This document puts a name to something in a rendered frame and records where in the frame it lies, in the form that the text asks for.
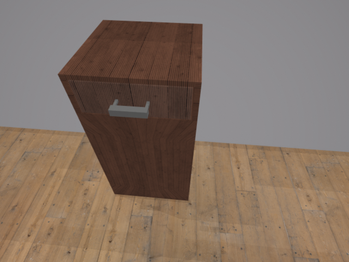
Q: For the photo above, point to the handle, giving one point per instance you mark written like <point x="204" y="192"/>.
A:
<point x="129" y="111"/>

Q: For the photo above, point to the cabinet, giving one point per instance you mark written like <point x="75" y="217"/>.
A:
<point x="145" y="157"/>

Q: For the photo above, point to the drawer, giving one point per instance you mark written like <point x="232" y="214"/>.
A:
<point x="165" y="101"/>

